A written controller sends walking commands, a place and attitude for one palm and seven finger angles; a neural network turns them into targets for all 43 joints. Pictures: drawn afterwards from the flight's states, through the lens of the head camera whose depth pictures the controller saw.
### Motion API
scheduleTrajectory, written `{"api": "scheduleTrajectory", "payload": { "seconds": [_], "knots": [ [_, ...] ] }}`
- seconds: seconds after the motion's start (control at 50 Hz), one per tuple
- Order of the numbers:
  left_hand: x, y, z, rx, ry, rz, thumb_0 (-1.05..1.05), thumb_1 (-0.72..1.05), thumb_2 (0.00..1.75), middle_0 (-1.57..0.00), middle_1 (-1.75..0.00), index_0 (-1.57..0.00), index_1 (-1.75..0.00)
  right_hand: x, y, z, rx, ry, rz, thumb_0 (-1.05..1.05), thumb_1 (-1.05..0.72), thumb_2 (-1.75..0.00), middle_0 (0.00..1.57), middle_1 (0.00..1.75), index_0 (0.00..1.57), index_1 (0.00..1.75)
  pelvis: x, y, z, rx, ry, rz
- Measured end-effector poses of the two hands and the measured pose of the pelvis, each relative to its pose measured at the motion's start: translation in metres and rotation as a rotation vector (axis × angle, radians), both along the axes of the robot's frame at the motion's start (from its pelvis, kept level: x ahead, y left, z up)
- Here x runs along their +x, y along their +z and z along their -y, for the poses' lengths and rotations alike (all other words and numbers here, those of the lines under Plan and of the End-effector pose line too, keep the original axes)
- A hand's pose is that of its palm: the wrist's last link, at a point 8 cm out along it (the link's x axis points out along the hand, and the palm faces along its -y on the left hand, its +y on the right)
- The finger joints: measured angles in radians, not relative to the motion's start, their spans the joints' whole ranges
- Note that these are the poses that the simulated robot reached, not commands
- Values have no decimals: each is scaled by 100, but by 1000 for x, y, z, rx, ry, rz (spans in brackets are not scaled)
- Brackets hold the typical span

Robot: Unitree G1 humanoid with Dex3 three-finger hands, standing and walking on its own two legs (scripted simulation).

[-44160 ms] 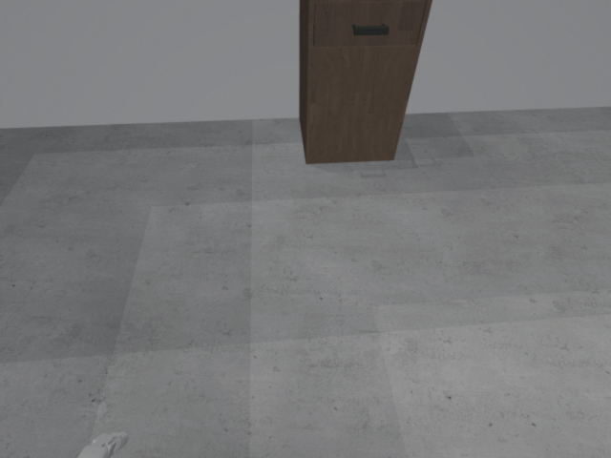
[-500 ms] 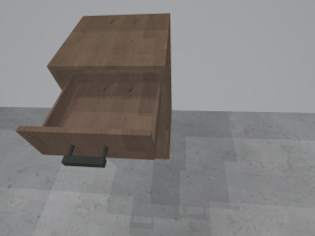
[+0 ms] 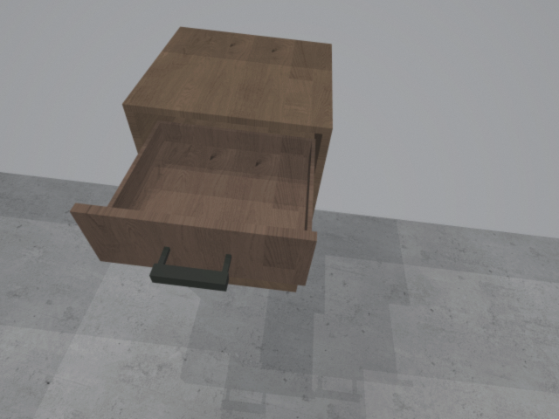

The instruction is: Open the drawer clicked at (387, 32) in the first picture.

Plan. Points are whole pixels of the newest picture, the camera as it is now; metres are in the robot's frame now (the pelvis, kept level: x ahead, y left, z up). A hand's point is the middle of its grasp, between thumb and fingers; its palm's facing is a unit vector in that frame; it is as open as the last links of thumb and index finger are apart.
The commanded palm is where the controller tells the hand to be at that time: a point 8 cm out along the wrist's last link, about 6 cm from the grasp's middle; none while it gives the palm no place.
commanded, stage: come to a stop and stand still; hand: left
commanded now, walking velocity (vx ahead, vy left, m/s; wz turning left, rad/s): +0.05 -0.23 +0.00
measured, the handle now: (193, 266) +0.37 +0.19 -0.07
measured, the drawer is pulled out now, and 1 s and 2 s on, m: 0.30 0.30 0.30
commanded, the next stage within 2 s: look again from close up in 0.72 s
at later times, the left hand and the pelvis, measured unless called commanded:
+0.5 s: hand out of the picture +0.06 +0.18 -0.16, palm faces -0.01 -0.97 -0.25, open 7.3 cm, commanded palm none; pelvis +0.01 +0.00 +0.00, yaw +0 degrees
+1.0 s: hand out of the picture +0.03 +0.17 -0.16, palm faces -0.01 -0.98 -0.21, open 7.4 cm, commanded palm none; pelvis +0.02 +0.00 +0.01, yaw -1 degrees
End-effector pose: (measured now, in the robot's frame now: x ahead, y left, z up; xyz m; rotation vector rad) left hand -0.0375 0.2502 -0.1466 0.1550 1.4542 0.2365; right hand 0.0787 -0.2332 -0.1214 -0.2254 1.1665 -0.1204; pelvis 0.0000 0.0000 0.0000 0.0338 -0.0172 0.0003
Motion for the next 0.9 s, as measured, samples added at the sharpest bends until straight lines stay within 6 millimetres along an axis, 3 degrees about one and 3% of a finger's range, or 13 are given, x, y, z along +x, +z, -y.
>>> {"api": "scheduleTrajectory", "payload": {
  "seconds": [0.1, 0.22, 0.32, 0.4, 0.62, 0.74, 0.9],
  "knots": [
    [25, 3, -4, -31, -26, 56, 0, 91, 90, -20, -30, -20, -30, -40, 1, -17, 4, -42, -99, 0, -94, -90, 20, 30, 20, 30, 3, 8, -7, -3, -1, -7],
    [50, 12, 14, -54, -81, 76, 0, 91, 90, -20, -30, -20, -30, -78, -13, -22, 46, -104, -193, 1, -93, -90, 20, 30, 20, 30, 4, 9, -9, 6, -15, -20],
    [59, 18, 24, -13, -123, 72, 1, 93, 90, -20, -30, -20, -30, -101, -27, -22, 98, -154, -261, 1, -92, -90, 20, 30, 20, 30, 4, 6, -2, -24, -22, -18],
    [67, 21, 26, 3, -134, 104, 1, 92, 90, -20, -30, -20, -30, -100, -31, -21, 113, -155, -254, 1, -91, -90, 20, 30, 20, 30, 8, 4, -1, -55, -11, -27],
    [103, 26, 24, 1, -130, 227, 1, 92, 90, -20, -30, -20, -30, -75, -24, -23, 96, -117, -179, 2, -93, -90, 20, 30, 20, 30, 16, 9, 0, -30, -17, -3],
    [98, 27, 23, -4, -134, 200, 0, 92, 90, -20, -30, -20, -30, -70, -19, -17, 85, -106, -173, 2, -92, -90, 20, 30, 20, 30, 16, 12, 1, -23, -22, -8],
    [76, 23, 26, -19, -111, 128, 0, 91, 90, -20, -30, -20, -30, -65, -15, -12, 70, -92, -196, 1, -91, -90, 20, 30, 20, 30, 21, 14, 3, -21, -20, -11]
  ]
}}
